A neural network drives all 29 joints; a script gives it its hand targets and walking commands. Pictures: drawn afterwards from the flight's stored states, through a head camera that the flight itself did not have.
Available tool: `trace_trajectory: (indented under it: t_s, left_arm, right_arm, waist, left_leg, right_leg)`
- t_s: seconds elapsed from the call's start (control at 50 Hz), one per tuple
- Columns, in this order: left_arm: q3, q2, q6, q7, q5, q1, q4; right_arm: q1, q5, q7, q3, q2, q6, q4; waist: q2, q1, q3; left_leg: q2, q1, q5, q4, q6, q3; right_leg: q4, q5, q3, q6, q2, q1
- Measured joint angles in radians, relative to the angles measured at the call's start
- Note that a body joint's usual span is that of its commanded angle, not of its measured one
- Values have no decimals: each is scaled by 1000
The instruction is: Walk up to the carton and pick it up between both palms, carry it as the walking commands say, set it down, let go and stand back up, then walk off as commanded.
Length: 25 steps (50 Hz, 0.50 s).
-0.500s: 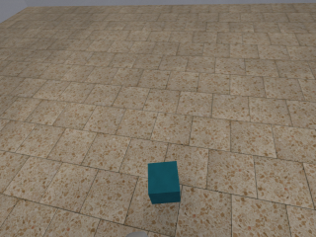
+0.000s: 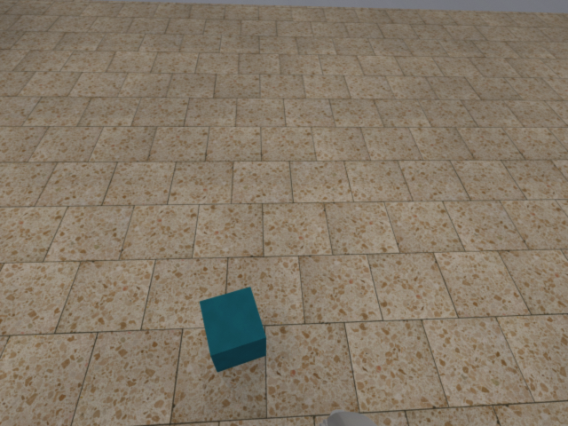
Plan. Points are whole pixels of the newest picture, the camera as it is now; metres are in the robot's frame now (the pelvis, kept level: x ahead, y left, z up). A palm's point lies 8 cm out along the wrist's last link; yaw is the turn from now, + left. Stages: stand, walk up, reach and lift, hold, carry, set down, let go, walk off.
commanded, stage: walk off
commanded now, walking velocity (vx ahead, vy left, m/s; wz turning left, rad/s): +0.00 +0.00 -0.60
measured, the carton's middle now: (233, 329) +0.48 +0.20 -0.69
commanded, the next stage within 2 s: none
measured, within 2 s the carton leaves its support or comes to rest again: neither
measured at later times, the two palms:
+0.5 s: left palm (209, 382) +0.19 +0.15 -0.13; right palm out of the picture -0.03 -0.31 -0.15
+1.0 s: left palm (191, 372) +0.21 +0.19 -0.15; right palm out of the picture -0.04 -0.25 -0.11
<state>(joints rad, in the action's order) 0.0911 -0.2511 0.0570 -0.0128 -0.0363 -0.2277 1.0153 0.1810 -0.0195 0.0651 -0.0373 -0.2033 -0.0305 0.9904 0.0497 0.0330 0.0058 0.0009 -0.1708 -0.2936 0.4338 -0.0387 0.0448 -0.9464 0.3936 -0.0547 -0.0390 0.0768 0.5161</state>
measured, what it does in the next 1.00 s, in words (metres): steps on the spot, turning right: right foot, then left foot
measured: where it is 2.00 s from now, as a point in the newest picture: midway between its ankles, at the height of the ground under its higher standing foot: outside the picture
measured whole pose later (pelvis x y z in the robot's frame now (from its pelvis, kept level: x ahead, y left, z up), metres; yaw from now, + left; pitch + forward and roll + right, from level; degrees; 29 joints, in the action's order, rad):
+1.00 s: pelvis +0.03 +0.00 +0.00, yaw -38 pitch +0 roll -1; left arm 0.09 -0.27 0.07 0.02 -0.03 -0.23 0.98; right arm 0.18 -0.03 0.03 -0.03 -0.17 -0.03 0.92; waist 0.05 0.04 -0.06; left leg -0.06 -0.18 -0.29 0.48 -0.03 0.15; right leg -1.11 0.41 -0.01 -0.07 -0.01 0.51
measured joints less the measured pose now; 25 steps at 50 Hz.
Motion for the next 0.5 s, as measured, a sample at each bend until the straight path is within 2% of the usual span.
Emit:
trace_trajectory:
  t_s: [0.06, 0.1, 0.16, 0.22, 0.3, 0.34, 0.38, 0.44, 0.5]
  left_arm:
    - [15, -21, 4, 10, 1, -13, 1]
    - [19, -28, 10, 13, 4, -19, 4]
    - [13, -25, 19, 15, 4, -15, 5]
    - [2, -13, 26, 24, 4, 16, -5]
    - [-17, 7, 22, 32, 14, 65, -33]
    - [-25, 16, 7, 32, 15, 87, -50]
    - [-34, 37, -21, 29, 15, 115, -61]
    - [-36, 37, -46, 13, 18, 117, -82]
    - [-40, 37, -31, -8, 16, 101, -87]
  right_arm:
    - [17, 0, -3, 6, 13, 0, -1]
    - [19, -3, -8, 9, 20, 7, -6]
    - [26, -8, -14, 11, 29, 19, -15]
    - [41, -14, -17, 11, 32, 26, -15]
    - [68, -18, -32, 4, 15, 17, -7]
    - [82, -15, -37, -6, -3, 10, -1]
    - [83, -9, -43, -19, -32, -5, 11]
    - [60, 3, -43, -19, -40, -28, 11]
    - [14, 4, -51, -21, -48, -32, -16]
  waist:
    - [9, 7, 1]
    - [9, 6, -4]
    - [-4, -4, -20]
    - [-22, -18, -45]
    - [-52, -40, -70]
    - [-70, -46, -75]
    - [-122, -63, -97]
    - [-88, -56, -101]
    - [-63, -49, -91]
  left_leg:
    - [-13, 18, -12, -4, 0, 52]
    - [-22, 23, -29, 8, -1, 90]
    - [-40, 23, -58, 40, 3, 138]
    - [-58, 23, -88, 77, 12, 176]
    - [-91, 21, -145, 153, 38, 228]
    - [-118, 8, -188, 224, 57, 250]
    - [-170, -54, -201, 387, 76, 199]
    - [-123, -177, -293, 634, 102, 86]
    - [-114, -260, -243, 677, 112, 34]
  right_leg:
    - [-175, -19, 21, -24, -54, 36]
    - [-191, -28, 29, -42, -91, 30]
    - [-127, -17, 46, -53, -129, -1]
    - [-17, 18, 71, -42, -148, -44]
    - [134, 43, 118, -13, -146, -105]
    - [242, -37, 144, 19, -130, -148]
    - [246, -62, 166, 64, -91, -166]
    - [262, -50, 133, 88, -89, -181]
    - [342, -95, 95, 89, -76, -209]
